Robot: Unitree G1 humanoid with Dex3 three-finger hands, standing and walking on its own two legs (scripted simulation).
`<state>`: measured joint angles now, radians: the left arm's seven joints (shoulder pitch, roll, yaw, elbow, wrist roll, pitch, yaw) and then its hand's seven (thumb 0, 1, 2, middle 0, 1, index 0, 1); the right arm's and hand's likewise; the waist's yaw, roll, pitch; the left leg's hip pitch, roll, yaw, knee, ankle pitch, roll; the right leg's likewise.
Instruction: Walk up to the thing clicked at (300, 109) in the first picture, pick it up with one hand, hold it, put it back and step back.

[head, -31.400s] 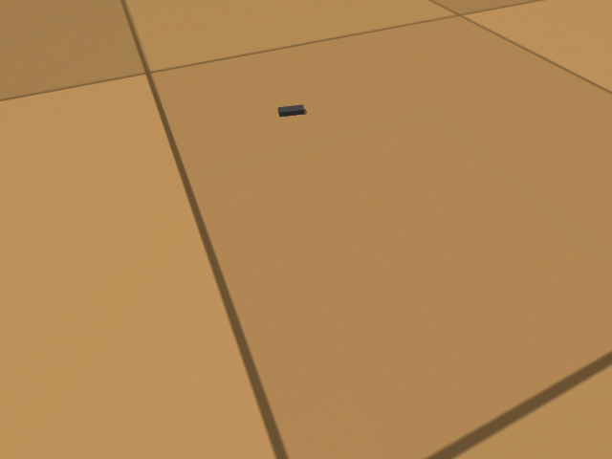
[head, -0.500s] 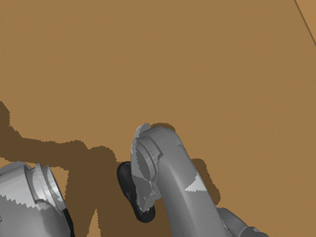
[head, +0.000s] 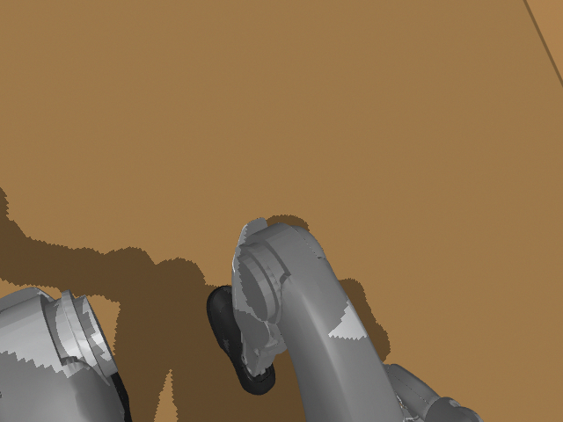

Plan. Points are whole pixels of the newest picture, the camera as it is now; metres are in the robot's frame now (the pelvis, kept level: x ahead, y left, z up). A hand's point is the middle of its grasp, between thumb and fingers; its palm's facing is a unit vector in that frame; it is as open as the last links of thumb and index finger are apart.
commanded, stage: open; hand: left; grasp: from above
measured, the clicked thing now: out of the picture +0.43 +0.33 -0.28
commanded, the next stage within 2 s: withdraw in 0.20 s
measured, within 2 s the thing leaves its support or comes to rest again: neither
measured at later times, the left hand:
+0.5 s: hand out of the picture +0.43 +0.33 -0.24, palm faces -0.37 -0.15 -0.92, open 13.7 cm
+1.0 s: hand out of the picture +0.41 +0.32 -0.09, palm faces -0.45 -0.11 -0.88, open 13.7 cm
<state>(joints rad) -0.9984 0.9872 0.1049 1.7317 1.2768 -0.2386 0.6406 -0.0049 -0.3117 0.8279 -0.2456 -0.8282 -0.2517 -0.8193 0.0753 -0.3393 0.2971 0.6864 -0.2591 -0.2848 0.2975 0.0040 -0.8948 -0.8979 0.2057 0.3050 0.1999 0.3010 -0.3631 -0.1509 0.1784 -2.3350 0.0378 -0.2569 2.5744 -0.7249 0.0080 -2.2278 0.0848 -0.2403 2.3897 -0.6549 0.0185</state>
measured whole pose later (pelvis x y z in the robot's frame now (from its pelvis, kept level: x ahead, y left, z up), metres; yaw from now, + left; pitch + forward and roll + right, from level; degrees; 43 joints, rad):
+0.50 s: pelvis +0.00 +0.00 +0.00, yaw +0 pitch +26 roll -14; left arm -0.99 0.97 0.13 1.68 1.28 -0.21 0.67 -0.01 -0.44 0.95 -0.11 -0.98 -0.12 -0.96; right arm 0.10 -0.35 0.28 0.69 -0.26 -0.29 0.30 0.00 -0.89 -0.90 0.21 0.30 0.20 0.30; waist -0.36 -0.15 0.16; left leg -2.34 0.04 -0.25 2.56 -0.72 0.01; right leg -2.23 0.09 -0.24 2.38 -0.65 0.02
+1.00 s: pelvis -0.01 -0.01 +0.05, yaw +7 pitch +32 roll -7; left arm -0.94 0.66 -0.04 1.38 1.15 -0.11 0.29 0.00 -0.45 0.97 -0.12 -0.97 -0.12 -0.96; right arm 0.12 -0.30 0.10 0.68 -0.10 -0.09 0.22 0.01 -0.90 -0.90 0.20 0.30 0.20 0.30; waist -0.22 0.01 -0.08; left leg -2.25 0.02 -0.12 2.34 -0.65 0.01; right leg -2.18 0.05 -0.13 2.26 -0.64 -0.01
